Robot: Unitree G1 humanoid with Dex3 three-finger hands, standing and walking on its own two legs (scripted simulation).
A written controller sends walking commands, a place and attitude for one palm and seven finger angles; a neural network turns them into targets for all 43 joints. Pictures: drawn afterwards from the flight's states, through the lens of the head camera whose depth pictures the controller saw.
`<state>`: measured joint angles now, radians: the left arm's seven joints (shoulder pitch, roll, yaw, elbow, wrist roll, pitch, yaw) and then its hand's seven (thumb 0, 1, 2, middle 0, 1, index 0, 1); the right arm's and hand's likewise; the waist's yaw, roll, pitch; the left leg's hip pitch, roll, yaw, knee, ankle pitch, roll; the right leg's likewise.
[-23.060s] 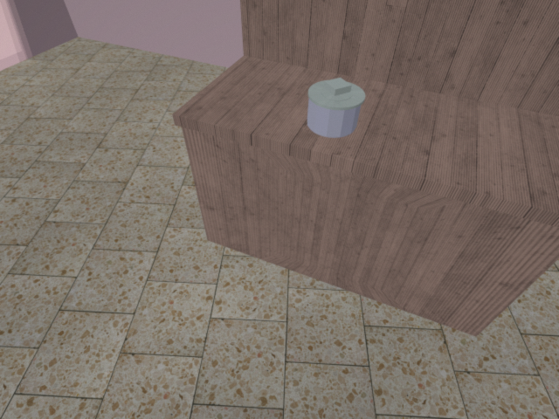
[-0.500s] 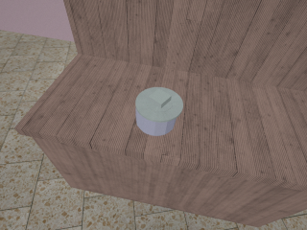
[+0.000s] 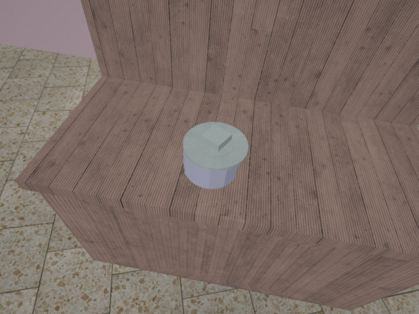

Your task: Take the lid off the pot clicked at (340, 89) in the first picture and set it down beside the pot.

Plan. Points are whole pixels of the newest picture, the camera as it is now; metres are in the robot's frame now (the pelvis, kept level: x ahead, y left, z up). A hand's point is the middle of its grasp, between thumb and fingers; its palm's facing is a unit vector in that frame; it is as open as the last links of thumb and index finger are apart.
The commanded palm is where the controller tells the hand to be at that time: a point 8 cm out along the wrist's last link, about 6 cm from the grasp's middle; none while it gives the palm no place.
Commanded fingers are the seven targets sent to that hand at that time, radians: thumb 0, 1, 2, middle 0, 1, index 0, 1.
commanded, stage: look again from close up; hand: left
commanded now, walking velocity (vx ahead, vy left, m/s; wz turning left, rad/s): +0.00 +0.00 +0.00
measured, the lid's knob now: (216, 137) +0.50 +0.02 +0.04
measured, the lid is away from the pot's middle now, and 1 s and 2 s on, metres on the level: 0.01 0.01 0.01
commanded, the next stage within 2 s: shuffle to correct the standing spot in 0.38 s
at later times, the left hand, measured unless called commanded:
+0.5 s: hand out of the picture -0.03 +0.16 -0.19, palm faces +0.04 -0.99 -0.12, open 7.4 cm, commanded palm none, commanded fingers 0.00 0.90 0.90 -0.20 -0.30 -0.20 -0.30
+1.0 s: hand out of the picture +0.07 +0.15 -0.20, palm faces -0.03 -0.99 -0.17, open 7.4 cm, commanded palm none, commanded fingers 0.00 0.90 0.90 -0.20 -0.30 -0.20 -0.30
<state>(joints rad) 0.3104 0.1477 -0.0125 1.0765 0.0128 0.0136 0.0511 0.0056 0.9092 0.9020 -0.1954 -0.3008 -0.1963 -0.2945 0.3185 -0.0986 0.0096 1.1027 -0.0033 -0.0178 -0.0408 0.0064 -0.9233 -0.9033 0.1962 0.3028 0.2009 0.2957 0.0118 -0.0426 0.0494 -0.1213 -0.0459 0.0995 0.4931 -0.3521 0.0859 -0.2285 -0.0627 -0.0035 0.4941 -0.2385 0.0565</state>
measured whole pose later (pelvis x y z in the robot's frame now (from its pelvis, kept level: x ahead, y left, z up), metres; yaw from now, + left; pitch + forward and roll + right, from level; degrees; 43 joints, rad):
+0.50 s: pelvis +0.00 +0.01 +0.00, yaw +0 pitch -1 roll -1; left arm 0.35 0.13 -0.01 1.10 0.01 0.01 0.06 0.01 0.91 0.90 -0.20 -0.30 -0.20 -0.29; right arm 0.33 -0.08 0.01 1.12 0.00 -0.03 -0.04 0.00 -0.92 -0.90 0.20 0.30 0.20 0.30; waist 0.02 -0.05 0.04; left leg -0.12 -0.06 0.11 0.49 -0.36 0.10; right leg -0.22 -0.07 0.01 0.48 -0.23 0.06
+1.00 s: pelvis +0.04 -0.02 -0.01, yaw -3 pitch +0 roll -2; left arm 0.28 0.17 0.04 1.02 0.02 0.04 0.05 0.00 0.91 0.90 -0.19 -0.30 -0.19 -0.29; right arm 0.31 -0.10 -0.03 1.12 0.00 0.02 -0.05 0.00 -0.91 -0.90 0.20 0.30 0.20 0.30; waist -0.02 -0.03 0.04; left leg -0.16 0.03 0.13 0.66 -0.46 0.04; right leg -0.24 -0.02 -0.10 0.59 -0.35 0.00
